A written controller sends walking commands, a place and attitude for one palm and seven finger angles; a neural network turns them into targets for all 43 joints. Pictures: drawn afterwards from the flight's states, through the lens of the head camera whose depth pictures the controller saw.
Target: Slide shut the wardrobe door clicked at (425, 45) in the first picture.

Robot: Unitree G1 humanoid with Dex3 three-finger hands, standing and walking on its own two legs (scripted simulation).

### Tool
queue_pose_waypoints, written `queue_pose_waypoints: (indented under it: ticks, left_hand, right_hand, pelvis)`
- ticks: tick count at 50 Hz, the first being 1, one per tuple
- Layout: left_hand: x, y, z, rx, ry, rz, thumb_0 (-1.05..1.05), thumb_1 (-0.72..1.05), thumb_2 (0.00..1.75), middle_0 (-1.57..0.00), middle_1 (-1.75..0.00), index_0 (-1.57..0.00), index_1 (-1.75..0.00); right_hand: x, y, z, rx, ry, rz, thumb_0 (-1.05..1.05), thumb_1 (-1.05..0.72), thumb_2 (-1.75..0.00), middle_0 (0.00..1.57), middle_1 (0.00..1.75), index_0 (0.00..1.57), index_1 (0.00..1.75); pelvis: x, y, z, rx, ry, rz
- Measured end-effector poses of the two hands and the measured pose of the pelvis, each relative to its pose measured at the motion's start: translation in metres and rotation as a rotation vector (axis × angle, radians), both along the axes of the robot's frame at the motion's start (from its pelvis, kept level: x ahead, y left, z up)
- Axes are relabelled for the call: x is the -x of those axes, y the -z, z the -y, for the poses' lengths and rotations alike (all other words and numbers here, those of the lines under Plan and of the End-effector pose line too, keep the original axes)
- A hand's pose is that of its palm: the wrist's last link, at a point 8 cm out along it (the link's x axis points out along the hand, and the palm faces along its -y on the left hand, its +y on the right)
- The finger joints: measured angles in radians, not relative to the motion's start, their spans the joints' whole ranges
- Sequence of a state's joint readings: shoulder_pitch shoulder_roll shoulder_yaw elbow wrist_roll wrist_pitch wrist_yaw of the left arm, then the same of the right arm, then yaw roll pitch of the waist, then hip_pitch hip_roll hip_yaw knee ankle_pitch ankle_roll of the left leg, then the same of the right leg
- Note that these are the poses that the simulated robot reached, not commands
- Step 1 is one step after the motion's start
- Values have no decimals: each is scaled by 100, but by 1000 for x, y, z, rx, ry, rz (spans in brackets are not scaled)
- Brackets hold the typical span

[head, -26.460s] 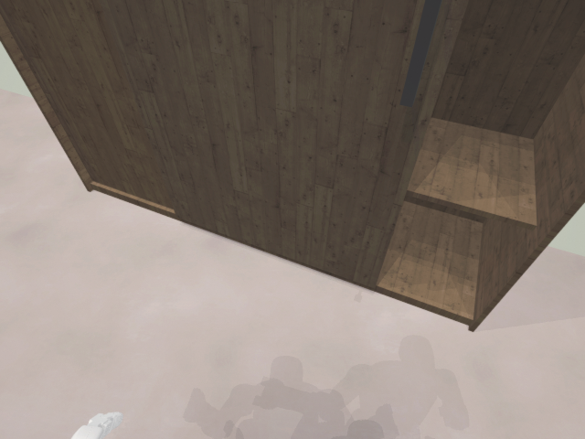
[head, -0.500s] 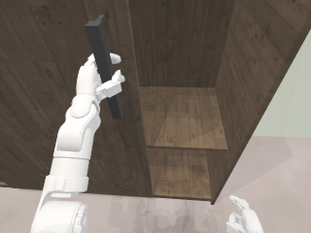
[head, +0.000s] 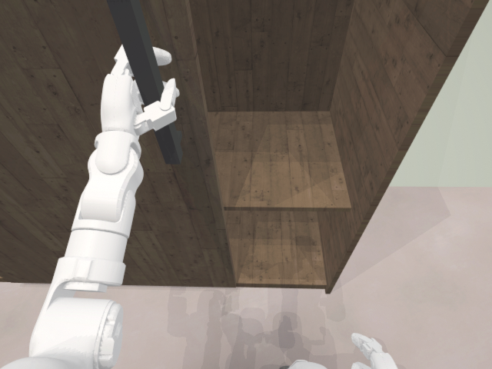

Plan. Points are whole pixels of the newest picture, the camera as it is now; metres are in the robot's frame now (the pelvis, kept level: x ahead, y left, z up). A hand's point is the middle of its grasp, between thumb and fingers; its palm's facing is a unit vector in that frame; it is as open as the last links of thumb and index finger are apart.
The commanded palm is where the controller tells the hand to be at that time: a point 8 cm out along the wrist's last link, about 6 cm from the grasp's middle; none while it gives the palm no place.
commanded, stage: step sideways, sliding the door along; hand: left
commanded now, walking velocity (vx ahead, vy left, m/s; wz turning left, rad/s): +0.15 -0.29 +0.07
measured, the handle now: (157, 86) +0.46 +0.16 +0.22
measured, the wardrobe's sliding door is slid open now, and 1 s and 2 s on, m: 0.36 0.31 0.10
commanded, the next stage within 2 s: none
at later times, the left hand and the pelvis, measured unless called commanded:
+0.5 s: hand (170, 102) +0.42 +0.14 +0.22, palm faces +0.29 -0.95 -0.09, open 6.1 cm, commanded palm +0.40 +0.11 +0.22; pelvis +0.04 -0.08 +0.01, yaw +6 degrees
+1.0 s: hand (204, 101) +0.43 +0.09 +0.22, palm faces +0.44 -0.89 -0.11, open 6.5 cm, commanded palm +0.39 +0.06 +0.22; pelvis +0.08 -0.16 +0.00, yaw +8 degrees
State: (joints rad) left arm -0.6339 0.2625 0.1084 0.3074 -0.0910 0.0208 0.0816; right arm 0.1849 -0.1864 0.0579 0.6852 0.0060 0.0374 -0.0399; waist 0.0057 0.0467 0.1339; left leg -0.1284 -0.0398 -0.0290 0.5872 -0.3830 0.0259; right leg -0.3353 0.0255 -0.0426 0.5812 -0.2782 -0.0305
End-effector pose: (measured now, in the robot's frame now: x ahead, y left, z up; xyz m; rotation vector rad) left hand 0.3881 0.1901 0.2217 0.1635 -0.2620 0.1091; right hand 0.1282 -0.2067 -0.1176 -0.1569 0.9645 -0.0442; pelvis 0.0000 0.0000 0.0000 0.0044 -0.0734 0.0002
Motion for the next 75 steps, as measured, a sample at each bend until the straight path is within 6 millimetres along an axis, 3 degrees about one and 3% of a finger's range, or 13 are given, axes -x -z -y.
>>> queue_pose_waypoints:
  ticks: [4, 11, 17, 22, 28, 33, 39, 44, 48, 55, 60, 67, 75]
  left_hand:
    - [0, 1, 1, 0, -29, 25, -8, 62, 86, -45, -141, -27, -140]
    - [-1, 3, 4, 59, -39, 70, -4, 64, 86, -45, -141, -29, -140]
    - [0, 2, 5, 48, -69, 61, -4, 65, 84, -45, -141, -30, -140]
    - [1, 3, 7, 51, -116, 69, -4, 64, 83, -45, -141, -32, -140]
    - [2, 3, 12, 13, -212, 112, -5, 61, 82, -45, -141, -35, -140]
    - [4, 3, 20, -32, -309, 128, -8, 60, 82, -45, -141, -34, -137]
    - [4, 3, 32, -26, -352, 123, -8, 59, 82, -45, -141, -35, -133]
    - [4, 4, 46, -37, -369, 134, -9, 59, 82, -45, -141, -34, -131]
    - [3, 4, 57, -23, -337, 152, -7, 61, 80, -45, -141, -33, -130]
    - [2, 6, 79, -5, -298, 172, -6, 62, 78, -45, -141, -31, -127]
    - [1, 6, 97, -20, -308, 178, -7, 62, 79, -45, -141, -30, -125]
    - [0, 7, 121, 24, -214, 188, -4, 65, 77, -45, -141, -28, -125]
    - [-1, 7, 153, 43, -179, 180, -3, 67, 76, -45, -141, -27, -125]
  right_hand:
    - [2, 11, 21, 24, 15, -36, 1, -91, -90, 20, 30, 20, 30]
    - [-11, -12, 51, 127, -10, 6, 1, -91, -90, 20, 30, 20, 30]
    - [-36, -14, 48, 72, -42, -8, 1, -91, -90, 20, 30, 20, 30]
    - [-70, -23, 36, 5, -151, 18, 1, -91, -90, 20, 30, 20, 30]
    - [-134, -24, 40, -65, -270, 128, 1, -91, -90, 20, 30, 20, 30]
    - [-184, -27, 69, -65, -258, 208, 1, -91, -90, 21, 30, 21, 30]
    - [-210, -36, 115, -7, -231, 246, 1, -91, -90, 20, 30, 20, 30]
    - [-212, -30, 138, -4, -212, 217, 1, -91, -90, 20, 30, 20, 30]
    - [-202, -32, 146, 30, -182, 203, 1, -91, -90, 20, 30, 20, 30]
    - [-183, -27, 134, -35, -241, 149, 1, -91, -90, 20, 30, 20, 30]
    - [-192, -16, 127, -108, -281, 155, 1, -91, -90, 20, 30, 20, 30]
    - [-203, -35, 139, -54, -242, 230, 1, -91, -90, 20, 30, 20, 30]
    - [-201, -46, 159, -70, -296, 209, 1, -91, -90, 20, 30, 20, 30]
  pelvis:
    - [-1, 6, 12, 31, -24, 9]
    - [1, 2, 24, 18, -72, -38]
    - [-9, -8, 35, 22, -94, -8]
    - [-25, -12, 62, 57, -100, 14]
    - [-53, 1, 105, 64, -110, 49]
    - [-65, 6, 135, 61, -144, 35]
    - [-72, 1, 152, 34, -152, -36]
    - [-78, -1, 165, 28, -150, -46]
    - [-80, -2, 159, 22, -143, -78]
    - [-88, -3, 172, 35, -134, -35]
    - [-95, 5, 190, 36, -153, -9]
    - [-83, -1, 188, 15, -120, -34]
    - [-88, -9, 213, 59, -96, -14]
